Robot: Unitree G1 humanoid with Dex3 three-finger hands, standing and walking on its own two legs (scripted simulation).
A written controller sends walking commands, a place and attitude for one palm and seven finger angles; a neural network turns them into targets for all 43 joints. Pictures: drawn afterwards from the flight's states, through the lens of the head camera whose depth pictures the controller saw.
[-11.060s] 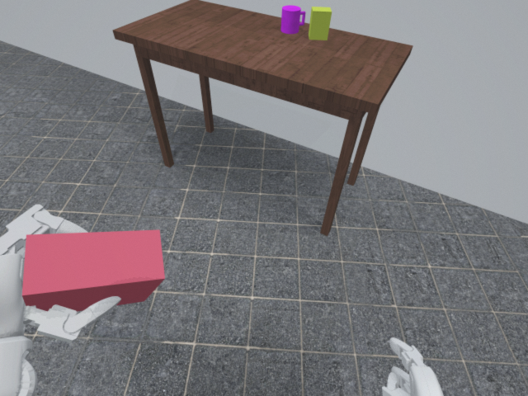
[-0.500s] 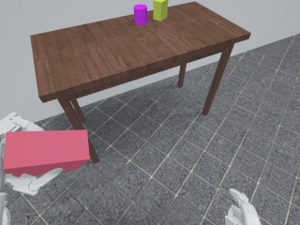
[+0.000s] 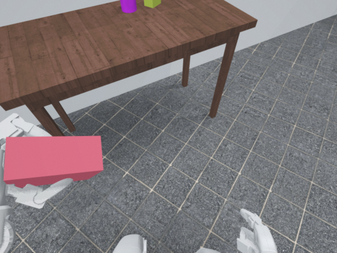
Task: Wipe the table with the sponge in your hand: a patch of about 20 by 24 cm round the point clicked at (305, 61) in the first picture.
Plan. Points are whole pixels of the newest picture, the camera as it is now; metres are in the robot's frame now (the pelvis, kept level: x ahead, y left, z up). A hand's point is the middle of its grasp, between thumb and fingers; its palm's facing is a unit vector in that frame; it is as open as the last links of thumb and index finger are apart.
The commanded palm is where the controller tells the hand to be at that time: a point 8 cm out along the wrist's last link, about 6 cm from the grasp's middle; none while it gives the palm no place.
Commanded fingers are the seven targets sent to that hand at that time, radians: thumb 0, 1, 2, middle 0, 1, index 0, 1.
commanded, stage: take the last steps up to it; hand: left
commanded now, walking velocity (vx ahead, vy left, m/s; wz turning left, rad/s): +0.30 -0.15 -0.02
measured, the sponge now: (69, 161) +0.24 +0.19 +0.15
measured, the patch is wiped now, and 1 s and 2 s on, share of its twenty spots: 0.00 0.00 0.00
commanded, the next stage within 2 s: none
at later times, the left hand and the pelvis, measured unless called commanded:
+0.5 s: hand (110, 115) +0.32 +0.13 +0.18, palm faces +0.31 -0.80 -0.51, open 10.0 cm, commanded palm +0.27 +0.17 +0.19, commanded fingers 0.00 0.10 1.30 -1.20 -1.60 -1.20 -1.60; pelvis +0.10 -0.10 +0.01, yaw -3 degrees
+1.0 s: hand (167, 75) +0.43 +0.03 +0.19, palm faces +0.35 -0.84 -0.42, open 10.0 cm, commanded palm +0.37 +0.08 +0.19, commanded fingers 0.00 0.10 1.30 -1.20 -1.60 -1.20 -1.60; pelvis +0.20 -0.20 +0.01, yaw -2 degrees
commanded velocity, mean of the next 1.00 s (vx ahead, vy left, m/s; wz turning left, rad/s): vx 0.30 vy -0.15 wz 0.01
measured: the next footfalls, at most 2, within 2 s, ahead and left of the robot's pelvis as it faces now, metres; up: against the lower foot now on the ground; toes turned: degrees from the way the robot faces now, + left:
left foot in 0.16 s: +0.12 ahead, +0.09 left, +0.00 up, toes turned +11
right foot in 0.52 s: +0.18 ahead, -0.25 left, +0.00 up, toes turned -12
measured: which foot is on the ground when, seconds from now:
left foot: up 0.00-0.14, down 0.16-0.52, up 0.54-0.80, down 0.82-1.00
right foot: down 0.00-0.18, up 0.20-0.50, down 0.52-0.82, up 0.84-1.00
